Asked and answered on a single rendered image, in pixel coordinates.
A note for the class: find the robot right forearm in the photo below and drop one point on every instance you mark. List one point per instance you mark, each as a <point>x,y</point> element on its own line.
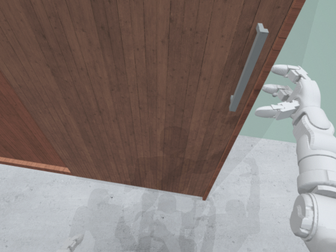
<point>316,152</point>

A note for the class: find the wardrobe door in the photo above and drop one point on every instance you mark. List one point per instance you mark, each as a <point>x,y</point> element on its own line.
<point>21,137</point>
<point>136,92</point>

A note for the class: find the right robot upper arm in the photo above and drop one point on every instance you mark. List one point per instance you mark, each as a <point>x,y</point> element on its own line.
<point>313,219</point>

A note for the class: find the left robot hand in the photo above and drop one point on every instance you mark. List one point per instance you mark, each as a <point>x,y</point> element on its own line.
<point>70,244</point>

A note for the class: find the handle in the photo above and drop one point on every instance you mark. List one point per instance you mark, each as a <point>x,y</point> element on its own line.
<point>257,46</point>

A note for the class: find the right robot hand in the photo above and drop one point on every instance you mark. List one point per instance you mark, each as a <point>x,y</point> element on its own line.
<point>305,94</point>

